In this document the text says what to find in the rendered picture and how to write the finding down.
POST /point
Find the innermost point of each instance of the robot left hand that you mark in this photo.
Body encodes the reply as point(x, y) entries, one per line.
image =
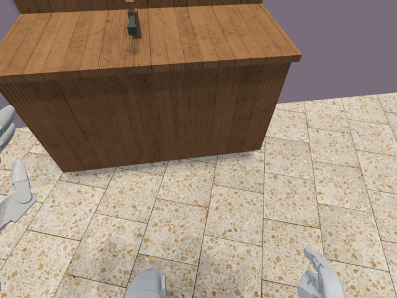
point(14, 206)

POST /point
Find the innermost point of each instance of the counter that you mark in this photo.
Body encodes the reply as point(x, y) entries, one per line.
point(200, 78)

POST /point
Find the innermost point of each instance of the robot left thigh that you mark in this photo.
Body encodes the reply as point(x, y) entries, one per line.
point(148, 284)

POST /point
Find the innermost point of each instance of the robot right hand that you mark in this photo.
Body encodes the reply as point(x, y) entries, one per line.
point(325, 284)

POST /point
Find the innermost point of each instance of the tap lever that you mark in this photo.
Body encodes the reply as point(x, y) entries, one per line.
point(132, 24)

